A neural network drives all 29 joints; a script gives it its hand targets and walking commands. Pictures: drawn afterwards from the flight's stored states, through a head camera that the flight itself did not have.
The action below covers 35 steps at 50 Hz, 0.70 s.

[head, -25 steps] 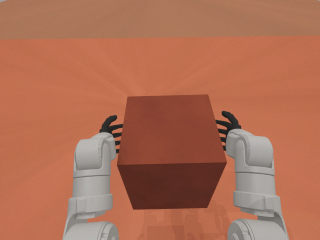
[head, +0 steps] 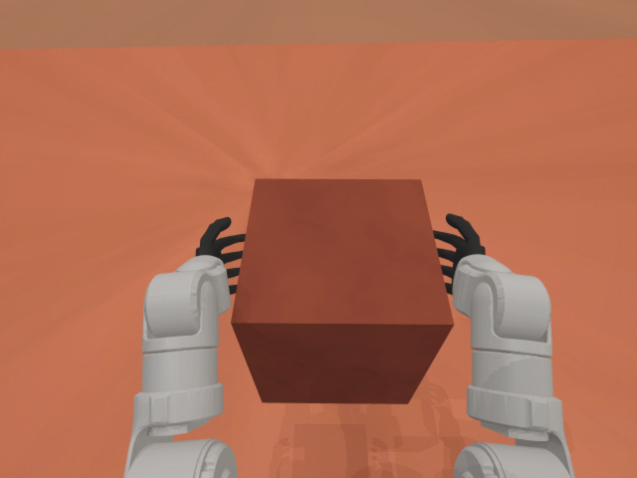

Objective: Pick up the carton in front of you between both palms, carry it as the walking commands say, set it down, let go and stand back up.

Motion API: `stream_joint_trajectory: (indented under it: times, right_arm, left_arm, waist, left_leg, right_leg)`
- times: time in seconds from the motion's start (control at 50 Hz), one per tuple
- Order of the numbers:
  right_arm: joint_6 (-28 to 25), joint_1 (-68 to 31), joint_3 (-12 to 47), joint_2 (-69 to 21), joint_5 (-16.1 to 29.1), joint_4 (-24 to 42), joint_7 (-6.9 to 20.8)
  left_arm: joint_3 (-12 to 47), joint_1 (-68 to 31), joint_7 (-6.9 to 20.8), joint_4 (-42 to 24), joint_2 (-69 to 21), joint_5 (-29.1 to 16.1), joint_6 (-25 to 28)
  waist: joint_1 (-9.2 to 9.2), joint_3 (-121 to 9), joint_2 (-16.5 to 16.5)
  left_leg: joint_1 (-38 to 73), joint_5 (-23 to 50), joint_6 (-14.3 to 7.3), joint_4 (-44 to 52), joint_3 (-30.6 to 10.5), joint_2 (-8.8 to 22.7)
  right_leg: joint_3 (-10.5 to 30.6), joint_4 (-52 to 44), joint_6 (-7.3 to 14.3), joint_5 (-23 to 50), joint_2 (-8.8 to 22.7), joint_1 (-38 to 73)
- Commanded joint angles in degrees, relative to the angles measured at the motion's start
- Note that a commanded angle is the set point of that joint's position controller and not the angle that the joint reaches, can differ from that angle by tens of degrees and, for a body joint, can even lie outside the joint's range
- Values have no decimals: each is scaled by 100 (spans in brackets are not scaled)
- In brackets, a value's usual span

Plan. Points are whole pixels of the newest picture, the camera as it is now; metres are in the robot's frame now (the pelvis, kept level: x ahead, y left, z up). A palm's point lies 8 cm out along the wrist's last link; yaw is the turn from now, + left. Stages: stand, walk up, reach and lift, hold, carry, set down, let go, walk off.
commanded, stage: carry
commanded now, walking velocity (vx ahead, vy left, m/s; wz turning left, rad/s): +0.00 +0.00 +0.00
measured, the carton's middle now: (336, 298) +0.35 +0.00 +0.05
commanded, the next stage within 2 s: none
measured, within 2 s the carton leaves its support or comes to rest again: neither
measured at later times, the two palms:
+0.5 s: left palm (204, 282) +0.32 +0.16 +0.12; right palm (464, 279) +0.32 -0.14 +0.13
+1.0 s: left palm (194, 286) +0.31 +0.16 +0.13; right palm (459, 285) +0.31 -0.14 +0.13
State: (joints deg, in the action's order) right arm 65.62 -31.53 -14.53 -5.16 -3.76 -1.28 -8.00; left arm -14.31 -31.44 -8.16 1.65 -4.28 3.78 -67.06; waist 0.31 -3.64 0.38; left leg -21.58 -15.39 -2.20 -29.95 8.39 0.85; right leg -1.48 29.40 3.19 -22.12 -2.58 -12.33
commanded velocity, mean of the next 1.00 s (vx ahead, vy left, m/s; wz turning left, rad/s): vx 0.00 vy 0.00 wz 0.00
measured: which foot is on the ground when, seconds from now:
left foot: down 0.00-1.00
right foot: down 0.00-1.00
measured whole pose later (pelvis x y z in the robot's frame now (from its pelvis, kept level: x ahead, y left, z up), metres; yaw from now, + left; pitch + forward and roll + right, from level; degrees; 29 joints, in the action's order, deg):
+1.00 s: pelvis -0.02 +0.02 +0.00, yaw -1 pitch +1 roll +0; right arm 65.7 -31.6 -14.9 -5.0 -4.1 -3.4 -7.9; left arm -13.8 -31.9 -8.2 4.2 -3.8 4.0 -67.2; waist 0.0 -4.0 0.2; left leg -20.9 -13.5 -3.5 -28.3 9.0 0.6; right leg -1.9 28.2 2.1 -20.1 -1.6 -12.0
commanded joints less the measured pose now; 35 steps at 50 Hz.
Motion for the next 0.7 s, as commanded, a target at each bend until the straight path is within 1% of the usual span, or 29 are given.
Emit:
stream_joint_trajectory:
  times: [0.0,0.18,0.32,0.68]
  right_arm:
    - [41,-3489,3581,-5052,1566,152,588]
    - [37,-3520,3442,-5015,1496,-28,565]
    - [29,-3606,3413,-5069,1512,-55,559]
    - [36,-3592,3453,-5084,1538,35,585]
  left_arm:
    - [3504,-3753,600,-446,-4909,-1573,137]
    - [3417,-3798,579,-287,-4904,-1538,150]
    - [3414,-3903,576,-270,-4971,-1576,163]
    - [3499,-3918,582,-329,-5053,-1625,151]
  waist:
    - [-46,-2169,38]
    - [-43,-1921,19]
    - [-44,-1889,-4]
    - [-33,-2017,-75]
  left_leg:
    - [1415,1622,-184,-7,-720,698]
    - [1399,1246,-148,145,-755,714]
    - [1417,1080,-153,239,-778,728]
    - [1463,1130,-222,373,-833,801]
  right_leg:
    - [667,-367,45,2438,965,276]
    - [658,-566,59,1798,923,110]
    - [644,-630,69,1439,897,47]
    - [564,-567,49,1074,841,42]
